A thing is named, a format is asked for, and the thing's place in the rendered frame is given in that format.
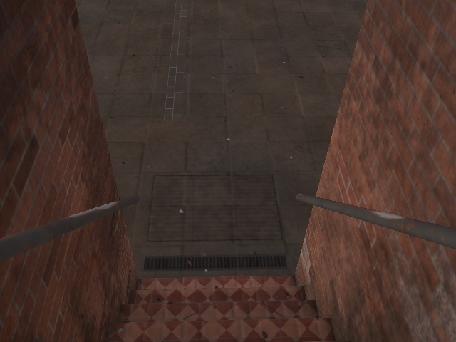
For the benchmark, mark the stairs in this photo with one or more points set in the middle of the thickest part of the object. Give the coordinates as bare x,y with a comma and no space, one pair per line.
220,309

